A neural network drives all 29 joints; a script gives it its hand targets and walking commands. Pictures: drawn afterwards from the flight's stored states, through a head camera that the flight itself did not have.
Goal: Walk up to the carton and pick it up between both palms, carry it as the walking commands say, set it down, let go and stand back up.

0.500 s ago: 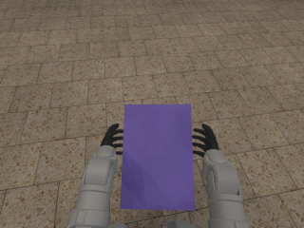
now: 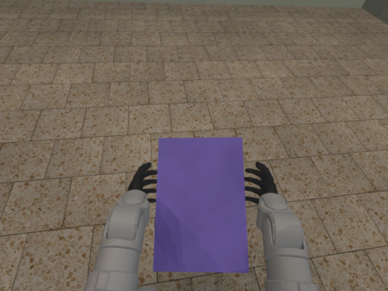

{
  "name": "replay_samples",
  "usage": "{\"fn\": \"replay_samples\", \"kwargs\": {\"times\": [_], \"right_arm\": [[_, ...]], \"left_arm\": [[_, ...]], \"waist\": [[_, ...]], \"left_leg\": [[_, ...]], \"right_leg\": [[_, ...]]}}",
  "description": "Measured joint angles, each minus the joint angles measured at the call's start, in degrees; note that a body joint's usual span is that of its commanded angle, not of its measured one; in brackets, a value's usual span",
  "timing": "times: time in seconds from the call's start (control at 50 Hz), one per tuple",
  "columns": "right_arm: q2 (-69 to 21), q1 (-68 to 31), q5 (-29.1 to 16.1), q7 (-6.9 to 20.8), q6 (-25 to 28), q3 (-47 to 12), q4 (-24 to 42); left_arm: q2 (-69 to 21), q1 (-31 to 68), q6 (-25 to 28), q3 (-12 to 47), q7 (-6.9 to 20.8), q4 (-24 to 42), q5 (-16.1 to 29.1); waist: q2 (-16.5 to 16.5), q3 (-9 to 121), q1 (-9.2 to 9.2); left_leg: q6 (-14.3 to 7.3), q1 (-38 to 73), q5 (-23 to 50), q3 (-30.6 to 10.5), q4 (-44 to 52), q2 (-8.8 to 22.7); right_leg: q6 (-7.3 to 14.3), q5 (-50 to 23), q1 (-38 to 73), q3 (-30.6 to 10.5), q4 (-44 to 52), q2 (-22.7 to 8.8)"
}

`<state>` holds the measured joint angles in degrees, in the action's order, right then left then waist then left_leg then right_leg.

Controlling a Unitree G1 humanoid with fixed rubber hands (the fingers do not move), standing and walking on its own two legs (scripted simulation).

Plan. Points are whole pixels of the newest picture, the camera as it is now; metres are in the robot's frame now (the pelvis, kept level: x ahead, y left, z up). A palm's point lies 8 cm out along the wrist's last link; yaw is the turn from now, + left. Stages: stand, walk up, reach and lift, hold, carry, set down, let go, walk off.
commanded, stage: carry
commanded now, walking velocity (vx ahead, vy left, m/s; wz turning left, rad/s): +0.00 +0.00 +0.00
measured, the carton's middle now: (201, 201) +0.34 -0.02 -0.07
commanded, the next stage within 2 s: none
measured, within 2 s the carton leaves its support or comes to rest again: neither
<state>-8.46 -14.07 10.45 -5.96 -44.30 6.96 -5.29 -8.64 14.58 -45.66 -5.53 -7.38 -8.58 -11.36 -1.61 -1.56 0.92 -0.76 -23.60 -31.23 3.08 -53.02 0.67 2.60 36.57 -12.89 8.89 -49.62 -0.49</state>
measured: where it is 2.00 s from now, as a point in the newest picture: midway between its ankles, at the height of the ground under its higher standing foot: (205, 133)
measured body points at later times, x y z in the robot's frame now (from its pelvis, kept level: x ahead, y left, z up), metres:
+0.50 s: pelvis +0.31 -0.02 -0.01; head +0.35 +0.00 +0.43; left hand +0.62 +0.12 -0.01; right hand +0.63 -0.16 +0.02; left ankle +0.24 +0.07 -0.69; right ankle +0.14 -0.10 -0.64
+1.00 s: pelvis +0.72 -0.06 -0.02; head +0.79 -0.03 +0.42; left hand +1.01 +0.11 -0.01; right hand +1.06 -0.16 +0.01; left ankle +0.86 +0.01 -0.69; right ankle +0.53 -0.10 -0.67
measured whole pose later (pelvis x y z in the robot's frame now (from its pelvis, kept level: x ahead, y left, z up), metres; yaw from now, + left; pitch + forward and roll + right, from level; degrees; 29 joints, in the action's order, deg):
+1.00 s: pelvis +0.72 -0.06 -0.02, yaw +2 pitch +1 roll +1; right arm -8.7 -14.7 10.8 -6.2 -40.6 5.9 1.0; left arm -7.8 10.8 -44.7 -4.0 -7.6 4.9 -5.4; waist -4.4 -8.5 -5.3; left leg -3.1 -39.3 -10.3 5.9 -51.6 -2.0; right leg 5.4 41.3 -6.2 7.6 -53.0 4.5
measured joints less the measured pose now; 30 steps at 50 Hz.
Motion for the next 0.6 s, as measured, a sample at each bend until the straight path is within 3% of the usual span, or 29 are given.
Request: {"fn": "replay_samples", "kwargs": {"times": [0.06,0.14,0.18,0.2,0.22,0.26,0.3,0.34,0.4,0.44,0.48,0.54,0.6], "right_arm": [[-0.5,-1.8,0.0,0.3,1.3,-1.3,-2.6],[-0.7,-2.5,1.9,-0.3,2.3,-0.9,-3.6],[-0.6,-2.1,1.8,-1.0,2.1,-0.9,-1.7],[-0.5,-1.8,1.7,-1.1,1.9,-0.8,-0.7],[-0.4,-1.5,1.8,-1.3,1.7,-0.6,0.3],[0.0,0.0,1.6,-1.4,1.7,0.7,1.6],[0.3,1.3,1.0,-0.8,1.4,1.4,1.8],[0.3,1.4,-0.2,-0.2,0.9,0.9,0.8],[0.1,0.2,-0.3,0.1,0.6,-0.4,1.1],[-0.2,-0.5,0.1,0.0,1.1,-0.6,1.7],[-0.4,-1.5,-0.3,0.1,1.7,-1.8,0.8],[-0.7,-2.7,1.1,0.3,2.0,-2.1,-1.2],[-0.4,-1.5,1.9,-0.6,2.2,-1.9,-0.1]], "left_arm": [[0.6,-2.4,0.0,-1.1,-0.7,3.1,1.0],[0.7,-3.1,-0.2,-0.6,0.0,4.4,2.5],[0.6,-2.4,0.1,-0.4,0.2,4.7,2.9],[0.5,-1.9,0.2,-0.5,0.3,4.7,3.1],[0.3,-1.1,0.4,-0.5,0.5,4.2,3.2],[-0.1,0.6,1.2,0.3,1.0,1.4,3.1],[-0.4,1.8,1.2,0.6,1.1,-1.0,1.9],[-0.4,1.6,1.0,0.0,0.7,-2.0,0.3],[-0.2,0.8,0.4,-0.5,-0.2,0.7,-0.1],[0.0,0.2,-0.2,-0.2,-0.6,3.9,0.7],[0.4,-1.7,0.2,-1.1,-0.8,6.2,1.5],[0.8,-4.0,0.9,-1.6,0.1,6.9,3.2],[0.8,-3.7,1.1,-1.1,1.2,6.4,4.5]], "waist": [[-3.3,0.8,-1.41],[0.6,2.1,-2.02],[2.8,1.7,-1.68],[3.7,1.2,-1.34],[4.6,0.6,-0.87],[6.8,-0.2,0.57],[5.0,-0.6,1.07],[2.7,-0.2,1.15],[-0.5,-0.7,0.45],[-2.7,-1.3,-0.75],[-4.8,-0.9,-2.25],[-0.1,0.5,-2.65],[3.7,0.6,-1.34]], "left_leg": [[-1.4,2.3,-0.7,3.2,0.7,0.2],[-1.3,5.7,-4.9,4.8,1.6,2.3],[-1.1,7.9,-6.5,5.4,2.6,2.5],[-1.0,9.1,-7.3,5.4,2.7,2.4],[-0.9,9.9,-7.8,5.0,1.4,2.3],[0.1,8.2,-5.5,1.8,-7.5,3.0],[0.7,6.1,-5.3,-0.9,-15.4,0.6],[0.3,4.0,-6.9,-1.2,-16.1,-0.5],[0.3,-0.7,-6.6,-0.2,-9.2,-1.0],[0.1,-1.9,-1.4,1.4,-1.2,-1.7],[-1.4,-0.1,-3.7,3.9,-2.5,-1.7],[-2.1,3.6,-9.3,5.4,-4.0,1.2],[-1.7,8.0,-12.7,5.9,-1.7,1.1]], "right_leg": [[-1.7,-2.5,-3.1,-4.0,-8.5,-0.4],[-1.6,3.2,-11.0,-6.5,-18.1,1.9],[-0.9,2.3,-14.6,-5.7,-14.0,1.7],[-0.8,-0.9,-15.3,-5.1,-8.5,1.7],[-0.6,-8.5,-14.7,-4.2,-2.7,1.7],[0.4,-6.6,-10.9,-1.7,-2.4,1.6],[0.8,-2.5,-7.4,-0.5,-3.7,0.0],[0.7,-0.2,-4.0,-0.1,-2.5,-0.6],[0.3,2.3,-0.2,0.2,-0.3,-0.7],[0.1,4.6,1.6,-0.2,-1.6,-1.1],[-1.3,2.3,-2.0,-3.2,-12.1,-2.2],[-1.9,6.1,-11.2,-7.5,-31.5,2.3],[-0.2,14.8,-23.3,-8.5,-39.7,4.0]]}}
